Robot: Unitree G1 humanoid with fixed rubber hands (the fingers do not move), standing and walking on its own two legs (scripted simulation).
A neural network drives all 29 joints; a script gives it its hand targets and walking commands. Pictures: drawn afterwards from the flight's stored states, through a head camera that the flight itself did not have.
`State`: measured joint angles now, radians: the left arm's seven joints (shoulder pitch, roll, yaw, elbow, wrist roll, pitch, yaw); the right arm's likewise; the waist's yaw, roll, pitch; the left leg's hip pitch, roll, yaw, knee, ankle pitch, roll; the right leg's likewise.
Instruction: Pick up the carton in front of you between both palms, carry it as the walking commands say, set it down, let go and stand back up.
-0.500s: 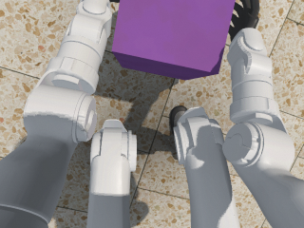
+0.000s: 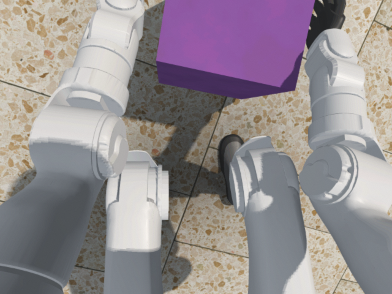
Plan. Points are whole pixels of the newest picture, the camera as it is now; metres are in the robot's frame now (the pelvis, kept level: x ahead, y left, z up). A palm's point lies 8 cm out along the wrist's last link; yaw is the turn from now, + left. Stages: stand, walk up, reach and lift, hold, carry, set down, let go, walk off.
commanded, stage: set down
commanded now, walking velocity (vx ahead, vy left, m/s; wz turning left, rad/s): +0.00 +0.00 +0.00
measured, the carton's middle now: (221, 33) +0.51 -0.08 -0.25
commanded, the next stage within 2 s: let go in 1.56 s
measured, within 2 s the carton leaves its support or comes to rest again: rests again in 0.24 s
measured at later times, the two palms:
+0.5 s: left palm out of the picture +0.57 +0.11 -0.20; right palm (333, 41) +0.47 -0.27 -0.19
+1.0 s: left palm out of the picture +0.59 +0.10 -0.04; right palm out of the picture +0.47 -0.26 -0.04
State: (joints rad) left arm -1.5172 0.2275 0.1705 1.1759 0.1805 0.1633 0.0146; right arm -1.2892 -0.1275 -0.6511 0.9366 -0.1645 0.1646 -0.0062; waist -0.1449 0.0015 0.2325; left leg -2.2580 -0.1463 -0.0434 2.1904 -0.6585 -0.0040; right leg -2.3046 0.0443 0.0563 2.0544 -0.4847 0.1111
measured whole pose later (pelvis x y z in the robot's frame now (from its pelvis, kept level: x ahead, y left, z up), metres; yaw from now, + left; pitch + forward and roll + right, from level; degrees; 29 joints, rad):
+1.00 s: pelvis +0.00 -0.02 +0.07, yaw +0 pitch +45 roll -1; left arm -1.45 0.45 0.04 1.15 -0.07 0.17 0.00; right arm -1.13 -0.15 -0.32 0.78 0.14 0.15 -0.18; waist -0.17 0.03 0.07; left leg -2.10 -0.03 -0.02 1.92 -0.60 0.00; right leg -2.17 0.02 0.01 1.80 -0.42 0.03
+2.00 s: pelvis +0.07 -0.03 +0.33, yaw +3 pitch +31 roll +1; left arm -0.50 0.14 0.21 0.61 0.11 0.12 0.09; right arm -0.34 -0.17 -0.19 0.52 -0.05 0.10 0.11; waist -0.12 -0.01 -0.06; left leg -1.06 -0.05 -0.07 0.86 -0.35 -0.03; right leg -1.13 0.00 0.01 0.84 -0.25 -0.01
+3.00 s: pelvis +0.12 -0.02 +0.39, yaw +0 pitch -4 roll +0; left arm 0.22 0.21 0.02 0.47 -0.01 0.10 -0.03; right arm 0.21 -0.23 -0.03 0.38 -0.02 0.23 0.02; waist -0.01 0.01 0.07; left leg -0.07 -0.01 -0.04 0.48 -0.34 0.00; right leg -0.16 0.03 0.06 0.49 -0.25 0.00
